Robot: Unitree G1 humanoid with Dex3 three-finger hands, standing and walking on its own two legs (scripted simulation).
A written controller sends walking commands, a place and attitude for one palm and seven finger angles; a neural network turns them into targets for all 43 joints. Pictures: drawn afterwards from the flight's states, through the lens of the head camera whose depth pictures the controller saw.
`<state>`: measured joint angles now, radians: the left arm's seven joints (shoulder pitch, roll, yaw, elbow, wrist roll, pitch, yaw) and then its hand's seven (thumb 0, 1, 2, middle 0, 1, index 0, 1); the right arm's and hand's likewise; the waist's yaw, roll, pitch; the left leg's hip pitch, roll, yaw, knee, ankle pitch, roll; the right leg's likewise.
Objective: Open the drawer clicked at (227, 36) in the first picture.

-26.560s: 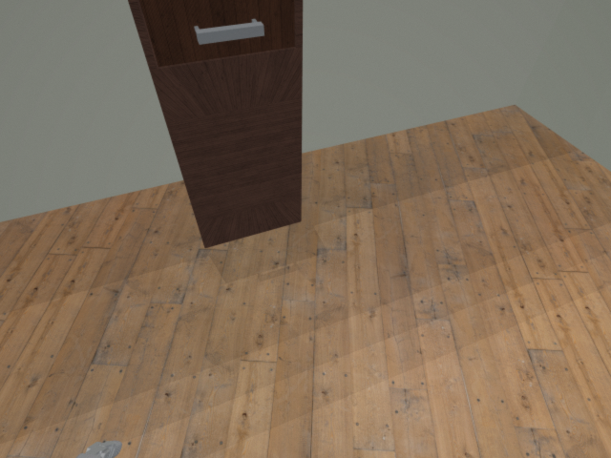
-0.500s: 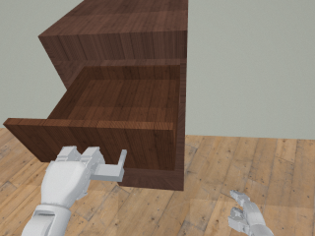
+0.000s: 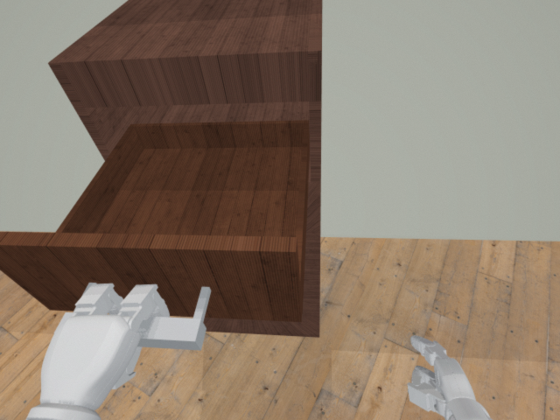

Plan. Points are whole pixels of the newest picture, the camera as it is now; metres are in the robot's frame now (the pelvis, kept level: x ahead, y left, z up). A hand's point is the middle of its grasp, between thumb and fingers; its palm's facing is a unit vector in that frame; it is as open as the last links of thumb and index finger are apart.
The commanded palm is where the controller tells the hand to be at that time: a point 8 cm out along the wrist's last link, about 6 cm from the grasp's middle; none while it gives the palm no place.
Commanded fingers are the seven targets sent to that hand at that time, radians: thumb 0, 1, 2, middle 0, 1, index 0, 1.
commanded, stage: open the thumb to release the handle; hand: left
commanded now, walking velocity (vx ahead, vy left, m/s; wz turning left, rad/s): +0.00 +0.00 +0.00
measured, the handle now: (139, 311) +0.21 +0.21 +0.10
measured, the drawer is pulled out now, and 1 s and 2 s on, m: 0.30 0.28 0.28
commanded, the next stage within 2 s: lift the hand off the handle in 0.56 s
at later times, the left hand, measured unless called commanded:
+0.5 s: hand (115, 350) +0.17 +0.23 +0.08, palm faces +0.08 -0.13 -0.99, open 11.1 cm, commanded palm +0.14 +0.22 +0.14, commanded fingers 0.00 -0.50 0.30 -0.30 -1.20 -0.30 -1.20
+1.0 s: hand (125, 338) +0.19 +0.22 +0.08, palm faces +0.12 -0.15 -0.98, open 13.7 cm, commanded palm +0.15 +0.21 +0.14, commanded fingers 0.00 -0.50 0.30 -0.30 -1.20 -0.30 -1.20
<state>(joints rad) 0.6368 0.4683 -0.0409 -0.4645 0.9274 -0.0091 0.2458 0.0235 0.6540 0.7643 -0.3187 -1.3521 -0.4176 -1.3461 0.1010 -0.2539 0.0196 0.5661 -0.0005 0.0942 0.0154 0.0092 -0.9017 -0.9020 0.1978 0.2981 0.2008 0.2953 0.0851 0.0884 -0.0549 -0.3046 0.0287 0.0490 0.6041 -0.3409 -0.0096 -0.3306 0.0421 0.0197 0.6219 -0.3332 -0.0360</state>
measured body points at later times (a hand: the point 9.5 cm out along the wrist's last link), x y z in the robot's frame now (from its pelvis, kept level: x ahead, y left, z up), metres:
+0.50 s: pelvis +0.00 +0.01 +0.00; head -0.01 -0.03 +0.45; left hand +0.16 +0.23 +0.14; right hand +0.23 -0.18 -0.09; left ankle -0.02 +0.13 -0.73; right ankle -0.01 -0.10 -0.73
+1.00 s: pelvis -0.02 +0.02 +0.00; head -0.02 -0.02 +0.45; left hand +0.18 +0.22 +0.14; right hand +0.22 -0.15 -0.10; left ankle -0.02 +0.13 -0.73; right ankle -0.01 -0.10 -0.73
